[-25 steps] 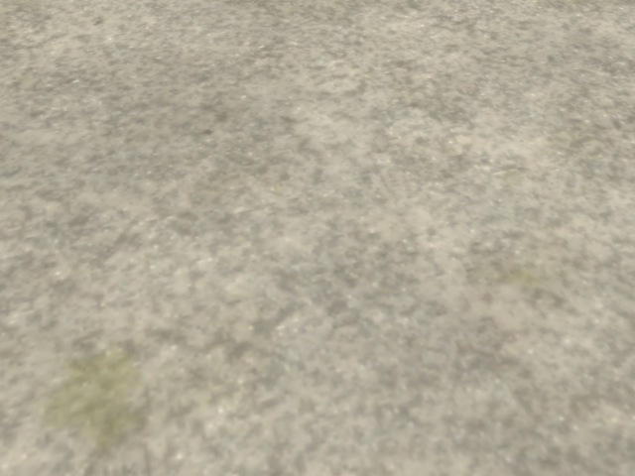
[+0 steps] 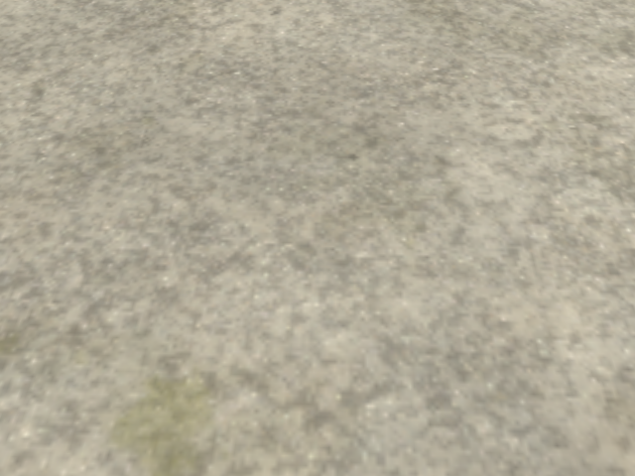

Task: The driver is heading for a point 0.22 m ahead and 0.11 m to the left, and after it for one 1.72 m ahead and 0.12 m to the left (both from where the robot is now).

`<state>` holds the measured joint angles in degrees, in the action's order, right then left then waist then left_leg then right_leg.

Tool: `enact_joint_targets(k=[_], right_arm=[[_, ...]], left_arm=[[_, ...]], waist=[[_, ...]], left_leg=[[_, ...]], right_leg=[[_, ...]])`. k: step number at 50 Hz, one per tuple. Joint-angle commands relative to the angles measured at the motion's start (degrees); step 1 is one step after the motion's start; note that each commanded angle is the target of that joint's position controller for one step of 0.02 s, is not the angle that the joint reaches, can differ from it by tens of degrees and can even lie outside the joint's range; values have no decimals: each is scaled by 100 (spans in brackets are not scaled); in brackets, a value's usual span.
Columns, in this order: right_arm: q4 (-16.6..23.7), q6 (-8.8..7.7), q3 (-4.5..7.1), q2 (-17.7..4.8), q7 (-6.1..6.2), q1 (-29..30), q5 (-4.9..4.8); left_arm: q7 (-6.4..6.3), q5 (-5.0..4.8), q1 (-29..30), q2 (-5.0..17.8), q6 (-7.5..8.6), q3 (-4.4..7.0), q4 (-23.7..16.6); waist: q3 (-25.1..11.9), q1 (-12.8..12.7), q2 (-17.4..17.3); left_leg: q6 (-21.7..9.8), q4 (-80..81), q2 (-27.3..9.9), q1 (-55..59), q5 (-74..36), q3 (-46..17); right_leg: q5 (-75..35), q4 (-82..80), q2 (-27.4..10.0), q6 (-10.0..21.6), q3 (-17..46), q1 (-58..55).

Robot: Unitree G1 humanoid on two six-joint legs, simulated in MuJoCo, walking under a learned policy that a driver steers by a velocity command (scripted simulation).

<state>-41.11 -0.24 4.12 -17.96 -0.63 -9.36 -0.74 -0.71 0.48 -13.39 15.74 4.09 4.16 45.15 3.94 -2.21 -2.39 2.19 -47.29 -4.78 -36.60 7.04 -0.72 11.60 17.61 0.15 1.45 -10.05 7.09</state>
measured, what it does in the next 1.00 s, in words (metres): walks ahead: left foot, then right foot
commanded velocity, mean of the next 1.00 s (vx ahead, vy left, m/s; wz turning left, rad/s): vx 0.29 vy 0.00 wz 0.28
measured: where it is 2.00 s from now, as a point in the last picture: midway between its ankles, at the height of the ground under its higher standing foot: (305, 313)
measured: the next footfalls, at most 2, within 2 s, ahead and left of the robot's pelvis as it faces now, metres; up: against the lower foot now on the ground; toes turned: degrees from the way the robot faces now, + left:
left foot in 0.14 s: +0.19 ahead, +0.13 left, +0.00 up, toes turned +6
right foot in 0.56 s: +0.21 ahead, -0.10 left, +0.00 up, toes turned +18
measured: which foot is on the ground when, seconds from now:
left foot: up 0.00-0.12, down 0.14-0.56, up 0.58-0.96, down 0.98-1.00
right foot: down 0.00-0.14, up 0.16-0.54, down 0.56-0.98, up 1.00-1.00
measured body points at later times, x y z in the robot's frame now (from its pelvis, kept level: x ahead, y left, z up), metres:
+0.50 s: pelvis +0.11 +0.02 -0.01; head +0.13 +0.03 +0.44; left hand +0.19 +0.33 -0.11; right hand +0.33 -0.21 -0.09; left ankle +0.15 +0.12 -0.74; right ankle +0.17 -0.12 -0.72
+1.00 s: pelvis +0.28 +0.09 -0.02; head +0.32 +0.10 +0.43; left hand +0.15 +0.34 -0.14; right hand +0.59 -0.05 -0.08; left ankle +0.34 +0.23 -0.75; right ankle +0.17 -0.10 -0.74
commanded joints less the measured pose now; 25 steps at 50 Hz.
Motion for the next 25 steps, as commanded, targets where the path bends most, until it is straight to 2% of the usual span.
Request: enact_joint_targets(k=[1,4,5,6,7,8,9,10,11,12,13,14,15,17,19,23,25], right_arm=[[417,7,48,-198,-145,-161,23],[624,74,160,-407,-222,-66,49],[623,85,211,-470,-222,-240,58],[535,72,309,-633,-181,-646,73],[507,61,484,-1155,-56,-1033,75],[673,70,535,-1681,66,-971,150],[872,-4,408,-1462,7,-939,189],[918,-46,382,-1230,-58,-680,162],[895,-63,335,-1030,-52,-385,38],[908,-18,278,-848,2,-152,-32],[951,34,234,-768,59,33,-9],[1013,71,246,-806,93,131,65],[1020,82,258,-810,133,86,97],[1034,77,291,-857,199,1,48],[1051,59,286,-866,241,43,35],[917,35,233,-811,188,-243,57],[852,41,189,-769,149,-266,41]], left_arm=[[-84,-98,521,946,4,230,-414],[-79,-247,567,1079,-102,294,-369],[-87,-295,632,1087,-133,305,-375],[-89,-301,575,992,-156,286,-354],[-62,-148,181,847,-155,240,-320],[-20,185,-66,414,-153,77,-510],[41,125,-191,550,-162,44,-448],[52,-127,201,840,-204,105,-527],[0,-129,457,859,-244,118,-543],[-77,-43,611,852,-296,132,-527],[-116,-25,620,864,-359,144,-526],[-115,-8,562,833,-388,142,-522],[-103,-3,462,745,-381,122,-494],[-74,-23,541,620,-346,75,-502],[-25,-44,567,578,-311,42,-500],[78,-56,614,585,-166,30,-529],[125,-73,458,520,-71,14,-475]], waist=[[-620,210,702],[-597,280,728],[-657,409,695],[-861,597,499],[-1170,673,-365],[-1457,298,-1778],[-2590,434,-1092],[-2304,544,-606],[-1689,431,-196],[-1329,352,-25],[-1152,208,-159],[-1102,131,-283],[-1222,98,-313],[-1269,179,-376],[-1230,221,-606],[-1035,368,-672],[-849,263,-622]], left_leg=[[-111,650,-3,879,-505,63],[-361,1038,132,1007,82,210],[-484,1343,277,1306,65,338],[-658,1778,520,1978,-334,444],[-963,2047,159,3013,-2792,-280],[-2038,1840,-1286,4340,-5278,-2450],[-2679,2065,-1753,4680,-4618,-3421],[-2587,2424,-1542,4308,-3145,-3096],[-2162,2551,-1194,3753,-2038,-2651],[-1876,2680,-964,3248,-1369,-2398],[-1727,2797,-756,2699,-1104,-2154],[-1663,2866,-606,2377,-1069,-2033],[-1637,2946,-494,2310,-620,-1970],[-1632,3176,-354,2224,952,-2071],[-1587,3301,-365,2099,1821,-2155],[-1489,3288,-434,1879,2477,-2319],[-1405,3216,-400,1614,2827,-2342]], right_leg=[[-3170,-223,-1539,867,251,-16],[-3100,408,-1714,706,254,-283],[-3253,858,-1643,584,170,-274],[-3234,1662,-1384,381,9,-126],[-2080,2955,-909,-50,-174,545],[2677,5018,45,-560,-81,2520],[3201,5937,180,-565,1356,2721],[2648,6033,71,-478,1522,3080],[2160,5666,-130,-401,1517,3206],[1801,5250,-254,-403,1535,3150],[1567,4896,-268,-411,1516,2789],[1370,4646,-163,-437,1439,2497],[1226,4283,-112,-449,1395,2312],[996,3533,-43,-477,1375,2131],[855,3025,-53,-475,1316,1919],[841,2325,-29,-336,1127,1467],[686,1772,1,-162,992,1036]])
